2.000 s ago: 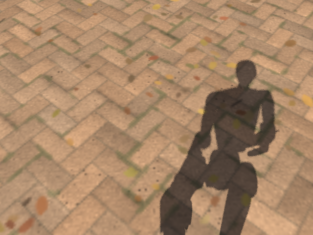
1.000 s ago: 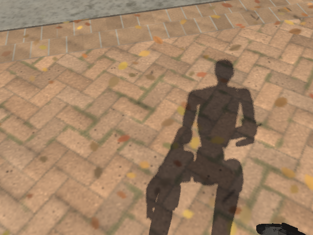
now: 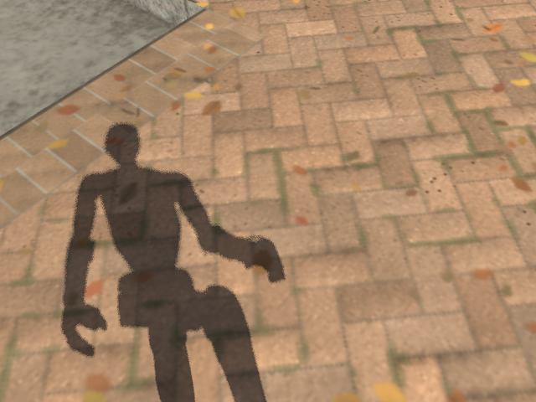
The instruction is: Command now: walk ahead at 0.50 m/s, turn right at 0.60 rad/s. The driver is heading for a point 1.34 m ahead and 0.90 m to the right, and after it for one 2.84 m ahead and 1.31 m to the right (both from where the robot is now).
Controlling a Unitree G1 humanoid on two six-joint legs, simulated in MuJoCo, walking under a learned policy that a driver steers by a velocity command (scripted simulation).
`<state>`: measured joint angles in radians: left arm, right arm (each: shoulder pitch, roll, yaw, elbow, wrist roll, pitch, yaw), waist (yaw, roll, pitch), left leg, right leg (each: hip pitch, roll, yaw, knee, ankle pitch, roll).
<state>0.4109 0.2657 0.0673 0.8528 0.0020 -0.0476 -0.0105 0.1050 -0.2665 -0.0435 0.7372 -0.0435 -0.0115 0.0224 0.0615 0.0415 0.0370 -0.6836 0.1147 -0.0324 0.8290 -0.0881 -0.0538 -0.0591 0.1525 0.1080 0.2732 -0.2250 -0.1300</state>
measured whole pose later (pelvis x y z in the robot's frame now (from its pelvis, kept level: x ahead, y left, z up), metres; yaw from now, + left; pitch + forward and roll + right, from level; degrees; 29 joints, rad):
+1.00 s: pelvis +0.50 -0.12 +0.00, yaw -28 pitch +0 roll +0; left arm 0.37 0.24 0.04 0.88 0.01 -0.06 -0.01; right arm 0.22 -0.27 -0.04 0.79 -0.03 -0.01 0.03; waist 0.02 0.04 0.03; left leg -0.61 0.13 0.01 0.97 -0.19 -0.01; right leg -0.07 0.11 -0.03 0.24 -0.18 -0.12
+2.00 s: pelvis +0.89 -0.31 -0.01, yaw -37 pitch +0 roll +1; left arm 0.21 0.24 0.06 0.90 0.01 0.00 0.01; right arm 0.15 -0.24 -0.05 0.87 -0.03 0.03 -0.03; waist 0.02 0.02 0.09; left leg -0.49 0.02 -0.03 1.05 -0.43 -0.02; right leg -0.35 0.11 0.03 0.42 -0.06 -0.11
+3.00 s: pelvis +0.95 -0.51 +0.00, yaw -70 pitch +0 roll +0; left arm 0.21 0.25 0.04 0.85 0.02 -0.04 -0.02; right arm 0.31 -0.27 -0.05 0.85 -0.03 -0.04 0.03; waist -0.04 0.04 0.05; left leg -0.49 0.14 0.03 1.11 -0.29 0.01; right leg -0.18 0.10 -0.03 0.39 -0.21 -0.11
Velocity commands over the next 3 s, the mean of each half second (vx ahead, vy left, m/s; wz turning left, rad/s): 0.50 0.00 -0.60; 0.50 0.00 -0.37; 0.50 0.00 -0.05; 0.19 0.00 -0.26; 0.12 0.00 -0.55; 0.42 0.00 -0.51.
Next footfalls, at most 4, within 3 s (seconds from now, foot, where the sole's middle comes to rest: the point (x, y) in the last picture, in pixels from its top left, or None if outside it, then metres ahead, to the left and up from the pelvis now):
0.18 left None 0.29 0.13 -0.78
0.72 right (377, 398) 0.48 -0.17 -0.78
1.28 left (367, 267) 0.85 -0.16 -0.78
1.76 right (453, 236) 0.96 -0.42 -0.78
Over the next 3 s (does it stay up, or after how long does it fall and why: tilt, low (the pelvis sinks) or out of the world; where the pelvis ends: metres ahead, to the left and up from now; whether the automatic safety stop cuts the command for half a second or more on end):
stays up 0.95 -0.51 0.00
